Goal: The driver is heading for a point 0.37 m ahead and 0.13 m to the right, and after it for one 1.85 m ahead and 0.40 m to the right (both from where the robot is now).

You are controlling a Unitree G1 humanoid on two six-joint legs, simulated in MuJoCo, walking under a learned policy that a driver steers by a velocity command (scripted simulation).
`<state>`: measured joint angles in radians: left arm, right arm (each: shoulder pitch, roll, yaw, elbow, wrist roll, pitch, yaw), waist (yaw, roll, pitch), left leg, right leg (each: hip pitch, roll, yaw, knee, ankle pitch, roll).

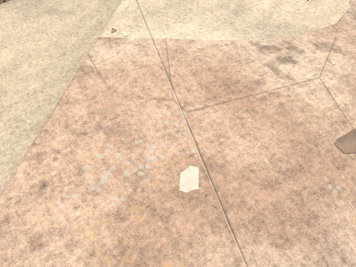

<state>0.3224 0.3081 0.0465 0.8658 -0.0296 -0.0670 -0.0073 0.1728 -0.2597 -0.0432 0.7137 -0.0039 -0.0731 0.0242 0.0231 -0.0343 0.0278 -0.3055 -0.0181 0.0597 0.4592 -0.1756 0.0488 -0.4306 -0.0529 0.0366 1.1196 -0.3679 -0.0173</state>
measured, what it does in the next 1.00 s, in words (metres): walks ahead, turning right: right foot, then left foot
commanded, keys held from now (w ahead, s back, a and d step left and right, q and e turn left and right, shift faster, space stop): w+e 0.60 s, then w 0.40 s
